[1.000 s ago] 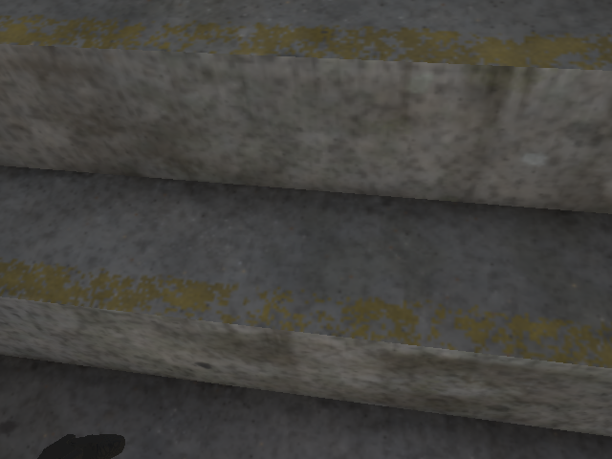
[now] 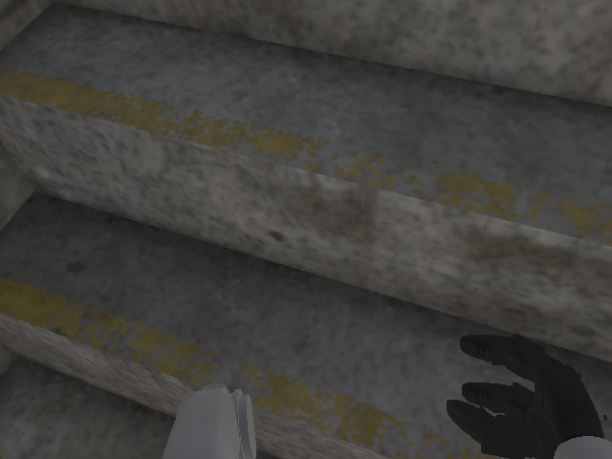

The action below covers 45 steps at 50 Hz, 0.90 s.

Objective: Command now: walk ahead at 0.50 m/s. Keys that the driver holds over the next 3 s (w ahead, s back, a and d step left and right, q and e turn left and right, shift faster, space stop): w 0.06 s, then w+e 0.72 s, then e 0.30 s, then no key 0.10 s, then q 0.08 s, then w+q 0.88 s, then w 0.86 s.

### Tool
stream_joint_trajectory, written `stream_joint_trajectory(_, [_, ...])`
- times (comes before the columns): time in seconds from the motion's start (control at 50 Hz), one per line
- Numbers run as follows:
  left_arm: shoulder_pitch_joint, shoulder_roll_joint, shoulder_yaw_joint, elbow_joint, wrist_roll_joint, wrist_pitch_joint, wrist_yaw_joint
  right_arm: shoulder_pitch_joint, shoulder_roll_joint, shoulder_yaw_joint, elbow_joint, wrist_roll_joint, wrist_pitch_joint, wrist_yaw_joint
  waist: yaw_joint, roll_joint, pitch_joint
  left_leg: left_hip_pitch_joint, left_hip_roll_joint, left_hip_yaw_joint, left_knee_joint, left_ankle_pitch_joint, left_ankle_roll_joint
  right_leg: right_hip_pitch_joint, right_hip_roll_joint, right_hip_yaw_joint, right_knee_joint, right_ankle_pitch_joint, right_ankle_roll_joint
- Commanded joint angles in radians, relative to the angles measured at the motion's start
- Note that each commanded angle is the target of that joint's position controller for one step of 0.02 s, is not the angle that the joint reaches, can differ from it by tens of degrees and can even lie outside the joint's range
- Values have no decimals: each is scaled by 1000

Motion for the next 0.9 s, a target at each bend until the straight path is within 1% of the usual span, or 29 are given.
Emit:
stream_joint_trajectory(0.02, [10, 317, 50, -43, -47, -48, -52, 374, -68, -45, 18, 10, -20, -20, -236, -254, -392, 1068, -253, 54, -372, 37, 51, -325, -97, -17, 482, 1601, -177])
stream_joint_trajectory(0.04, [-49, 350, 66, -89, -74, -79, -91, 492, -133, -78, 53, -8, -34, -41, -312, -148, -490, 1253, -157, -308, -545, -60, 84, -566, 14, 50, 775, 1318, -132])
stream_joint_trajectory(0.06, [-140, 258, 48, -159, -47, -87, -135, 539, -262, -120, 91, -43, -20, -64, -309, 194, -540, 1247, 46, -789, -956, -550, 94, -729, 196, 124, 1124, 706, -109])
stream_joint_trajectory(0.08, [-242, 171, 58, -197, -10, -79, -148, 460, -325, -150, 80, -19, -13, -63, -313, 321, -537, 1091, 141, -1070, -1299, -780, 34, -821, 320, 289, 1678, 148, -76])
stream_joint_trajectory(0.1, [-269, -14, 23, -273, 29, -66, -126, 322, -304, -125, 81, -20, -34, -58, -204, 321, -466, 960, 170, -1063, -1334, -677, -52, -967, 350, 428, 2134, 125, -35])
stream_joint_trajectory(0.12, [-288, -66, 14, -331, 42, -54, -107, 216, -247, -112, 108, -38, -52, -54, -110, 261, -378, 869, 187, -956, -1267, -600, -66, -1079, 306, 373, 2283, 217, -49])
stream_joint_trajectory(0.14, [-310, -93, 1, -358, 58, -41, -87, 167, -158, -89, 189, -32, -77, -49, -45, 215, -196, 721, 172, -779, -1146, -477, -54, -1171, 290, 292, 2309, 309, -76])
stream_joint_trajectory(0.16, [-284, -114, -15, -351, 62, -21, -68, 125, -61, -61, 258, -38, -90, -39, 8, 154, -72, 593, 170, -609, -1063, -304, -47, -1223, 290, 266, 2365, 345, -88])
stream_joint_trajectory(0.18, [-246, -72, -16, -308, 85, -16, -69, 228, -16, -42, 300, -39, -109, -36, -44, 35, -76, 783, 77, -540, -963, -165, -56, -1189, 280, 222, 2245, 373, -98])
stream_joint_trajectory(0.2, [-269, -42, -12, -279, 76, -10, -66, 325, -32, -48, 348, -25, -128, -36, -101, 38, -78, 895, 46, -556, -984, 23, -37, -1135, 294, 220, 2119, 372, -71])
stream_joint_trajectory(0.22, [-281, -19, -6, -265, 50, 0, -72, 380, -54, -56, 380, -24, -147, -49, -120, 42, -60, 958, 61, -528, -990, 216, -17, -1133, 335, 225, 2052, 346, -52])
stream_joint_trajectory(0.24, [-294, -18, -1, -256, 33, 7, -77, 446, -96, -73, 409, -34, -168, -61, -132, 81, -93, 1097, 82, -525, -995, 419, -1, -1141, 370, 245, 2023, 287, -43])
stream_joint_trajectory(0.28, [-317, -5, 8, -231, 15, 34, -94, 511, -83, -78, 444, -44, -188, -82, -125, 107, -132, 1227, 110, -467, -1021, 606, -5, -1107, 384, 246, 1897, 213, -43])
stream_joint_trajectory(0.32, [-367, -9, 4, -235, 26, 43, -108, 499, -71, -80, 434, -50, -216, -82, -101, 75, -169, 1239, 125, -404, -1084, 556, 32, -1055, 363, 207, 1817, 170, -54])
stream_joint_trajectory(0.36, [-401, -21, -1, -229, 46, 54, -108, 514, -12, -62, 432, -47, -237, -72, -94, 60, -153, 1161, 143, -350, -1144, 342, 40, -1040, 357, 160, 1868, 231, -68])
stream_joint_trajectory(0.4, [-423, -23, 3, -239, 59, 65, -100, 533, -15, -60, 426, -44, -256, -61, -87, 92, -115, 1087, 182, -315, -1221, 147, 33, -1090, 340, 133, 1975, 269, -86])
stream_joint_trajectory(0.44, [-485, -34, -7, -282, 67, 56, -91, 559, -35, -62, 431, -46, -258, -68, -95, 121, -80, 1080, 238, -289, -1327, 87, 0, -1196, 305, 146, 2057, 275, -94])
stream_joint_trajectory(0.5, [-596, -36, -3, -323, 54, 64, -83, 613, -57, -69, 446, -56, -265, -70, -124, 93, -14, 1086, 284, -181, -1394, 77, -31, -1346, 273, 138, 2103, 275, -93])
stream_joint_trajectory(0.56, [-575, -48, 4, -312, 42, 82, -60, 649, -69, -72, 462, -52, -256, -73, -131, 137, 15, 1107, 328, -111, -1462, 141, -7, -1443, 280, 113, 2329, 186, -102])
stream_joint_trajectory(0.62, [-583, -57, 6, -332, 39, 103, -43, 666, -70, -71, 482, -57, -247, -74, -117, 78, 72, 1136, 304, 12, -1471, 157, -29, -1534, 269, 129, 2356, 125, -105])
stream_joint_trajectory(0.66, [-556, -59, 10, -329, 42, 120, -31, 678, -76, -71, 489, -55, -245, -72, -112, 89, 73, 1191, 292, 55, -1469, 185, -29, -1588, 271, 102, 2395, 95, -101])
stream_joint_trajectory(0.7, [-551, -85, 2, -336, 32, 131, -12, 686, -49, -59, 500, -58, -240, -76, -107, 102, 96, 1256, 297, 90, -1477, 235, -30, -1715, 263, 114, 2508, 18, -105])
stream_joint_trajectory(0.76, [-562, -66, 4, -365, 27, 141, -6, 645, -60, -58, 492, -54, -239, -84, -73, 99, 120, 1218, 272, 188, -1529, 266, -42, -1681, 236, 90, 2370, -6, -102])
stream_joint_trajectory(0.8, [-602, -57, 2, -412, 20, 152, -9, 606, -97, -69, 479, -62, -226, -79, -61, 123, 119, 1213, 234, 265, -1590, 260, -42, -1619, 191, 7, 2152, -64, -107])
stream_joint_trajectory(0.82, [-643, -62, -1, -443, 18, 162, -2, 607, -93, -71, 487, -60, -212, -81, -66, 145, 136, 1233, 242, 274, -1638, 384, -39, -1626, 158, -19, 2118, -129, -123])
stream_joint_trajectory(0.84, [-644, -78, -7, -468, 27, 179, 3, 623, -121, -82, 506, -56, -203, -81, -62, 163, 119, 1309, 231, 292, -1639, 464, -34, -1642, 134, -39, 2094, -193, -133])
stream_joint_trajectory(0.86, [-636, -76, -32, -483, 18, 189, -1, 595, -141, -83, 520, -25, -182, -83, -50, 155, 113, 1293, 184, 338, -1693, 567, -5, -1518, 98, -143, 1770, -280, -149])
stream_joint_trajectory(0.88, [-548, -111, -51, -470, -39, 193, 9, 519, -164, -76, 513, 10, -171, -85, 11, 254, 89, 1183, 178, 373, -1684, 1116, 34, -1192, 116, -188, 1562, -444, -205])
stream_joint_trajectory(0.9, [-450, -50, -28, -415, -59, 194, 4, 567, -201, -76, 514, 27, -168, -92, 7, 161, -3, 1170, 169, 346, -1541, 1565, 93, -949, 253, -303, 1478, -550, -207])
Next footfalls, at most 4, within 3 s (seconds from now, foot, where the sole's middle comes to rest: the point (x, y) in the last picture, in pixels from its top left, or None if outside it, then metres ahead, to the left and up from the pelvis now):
0.92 right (477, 412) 0.37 -0.15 -0.30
1.70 left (379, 375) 0.42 -0.02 -0.30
2.04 right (605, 288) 0.40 -0.23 -0.03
2.24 left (392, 258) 0.44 -0.03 -0.05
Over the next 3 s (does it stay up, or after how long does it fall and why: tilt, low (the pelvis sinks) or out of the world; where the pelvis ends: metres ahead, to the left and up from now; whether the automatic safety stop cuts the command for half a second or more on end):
stays up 0.47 -0.18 0.60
